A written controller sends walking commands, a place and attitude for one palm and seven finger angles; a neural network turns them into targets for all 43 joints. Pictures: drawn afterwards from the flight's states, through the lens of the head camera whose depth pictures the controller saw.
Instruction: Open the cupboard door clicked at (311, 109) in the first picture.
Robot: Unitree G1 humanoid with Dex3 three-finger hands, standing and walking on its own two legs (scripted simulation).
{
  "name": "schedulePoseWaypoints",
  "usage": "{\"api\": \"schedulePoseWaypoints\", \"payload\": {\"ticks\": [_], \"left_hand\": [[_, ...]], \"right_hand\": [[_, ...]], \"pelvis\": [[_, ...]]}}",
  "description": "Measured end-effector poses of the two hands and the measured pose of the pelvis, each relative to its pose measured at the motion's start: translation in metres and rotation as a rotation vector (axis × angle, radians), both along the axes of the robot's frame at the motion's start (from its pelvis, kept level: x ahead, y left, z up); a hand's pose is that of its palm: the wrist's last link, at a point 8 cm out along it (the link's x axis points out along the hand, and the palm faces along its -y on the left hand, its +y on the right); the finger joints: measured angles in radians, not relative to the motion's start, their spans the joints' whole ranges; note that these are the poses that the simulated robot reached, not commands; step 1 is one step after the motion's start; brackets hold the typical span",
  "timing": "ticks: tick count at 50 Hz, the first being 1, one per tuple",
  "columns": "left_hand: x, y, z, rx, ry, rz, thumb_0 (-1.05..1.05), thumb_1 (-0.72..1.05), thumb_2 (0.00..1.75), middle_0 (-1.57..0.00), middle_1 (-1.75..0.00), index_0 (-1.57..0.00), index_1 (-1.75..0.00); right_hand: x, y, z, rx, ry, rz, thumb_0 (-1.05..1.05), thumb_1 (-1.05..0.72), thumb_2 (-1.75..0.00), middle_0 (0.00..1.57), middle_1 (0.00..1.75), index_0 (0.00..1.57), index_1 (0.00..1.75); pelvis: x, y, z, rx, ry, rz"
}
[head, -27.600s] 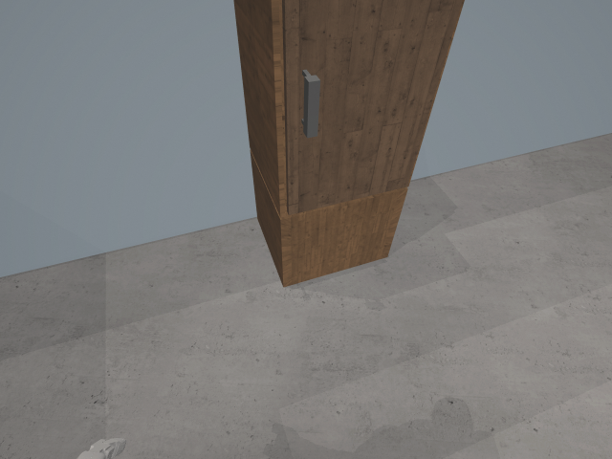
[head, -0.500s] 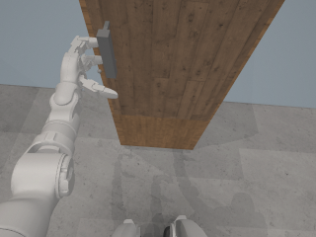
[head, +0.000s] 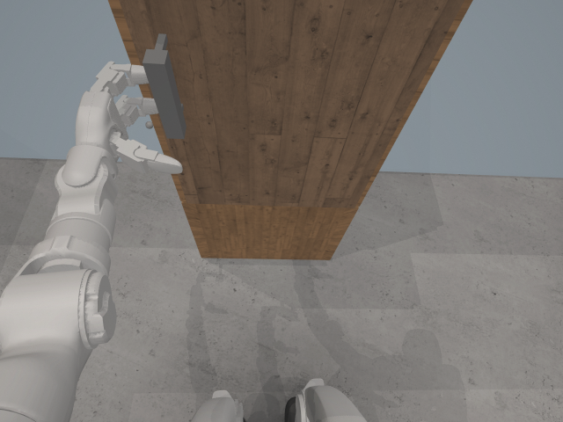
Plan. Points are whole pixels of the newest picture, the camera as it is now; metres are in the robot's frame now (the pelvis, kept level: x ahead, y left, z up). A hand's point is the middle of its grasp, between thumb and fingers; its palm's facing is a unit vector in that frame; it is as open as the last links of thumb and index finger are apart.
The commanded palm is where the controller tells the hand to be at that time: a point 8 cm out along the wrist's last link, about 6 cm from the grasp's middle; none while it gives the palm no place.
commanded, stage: move the hooked fingers beside the handle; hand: left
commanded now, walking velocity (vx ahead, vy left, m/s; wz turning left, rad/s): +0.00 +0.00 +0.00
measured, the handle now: (169, 88) +0.57 +0.14 +0.09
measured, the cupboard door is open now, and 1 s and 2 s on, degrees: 0 0 0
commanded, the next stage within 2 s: slide the fingers in behind the handle in 1.74 s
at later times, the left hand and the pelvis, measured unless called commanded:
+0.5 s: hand (136, 124) +0.51 +0.18 +0.09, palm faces -0.06 -1.00 -0.01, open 14.0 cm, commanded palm +0.48 +0.22 +0.09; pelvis +0.01 +0.00 +0.01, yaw -2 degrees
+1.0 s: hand (110, 126) +0.50 +0.21 +0.09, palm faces -0.07 -1.00 -0.01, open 14.0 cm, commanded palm +0.48 +0.25 +0.09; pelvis +0.00 +0.00 +0.00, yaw -1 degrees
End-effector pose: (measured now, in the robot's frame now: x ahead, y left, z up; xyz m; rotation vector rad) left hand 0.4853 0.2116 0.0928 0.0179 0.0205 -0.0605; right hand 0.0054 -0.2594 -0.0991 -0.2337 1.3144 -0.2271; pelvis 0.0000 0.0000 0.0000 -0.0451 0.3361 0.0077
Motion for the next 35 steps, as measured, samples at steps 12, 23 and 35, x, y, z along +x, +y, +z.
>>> {"api": "schedulePoseWaypoints", "payload": {"ticks": [12, 23, 35], "left_hand": [[0.01, -0.002, -0.009, -0.003, 0.027, -0.012, -0.01, -0.5, 0.3, -0.3, -1.2, -0.29, -1.21], [0.008, 0.015, -0.003, 0.0, 0.033, -0.001, -0.01, -0.5, 0.3, -0.3, -1.2, -0.3, -1.2], [-0.005, 0.028, 0.001, -0.01, 0.008, -0.012, -0.01, -0.5, 0.3, -0.3, -1.2, -0.3, -1.2]], "right_hand": [[-0.006, 0.001, 0.001, -0.008, 0.011, -0.032, 0.0, -0.91, -0.89, 0.21, 0.29, 0.2, 0.3], [-0.004, 0.002, 0.005, -0.001, 0.016, -0.055, 0.0, -0.91, -0.89, 0.21, 0.29, 0.2, 0.3], [0.013, -0.004, 0.009, -0.024, -0.018, -0.03, 0.0, -0.91, -0.89, 0.21, 0.29, 0.2, 0.3]], "pelvis": [[0.003, 0.0, 0.0, 0.001, 0.01, -0.019], [0.011, 0.0, 0.005, 0.001, 0.005, -0.032], [0.011, 0.0, 0.006, -0.003, -0.011, -0.021]]}}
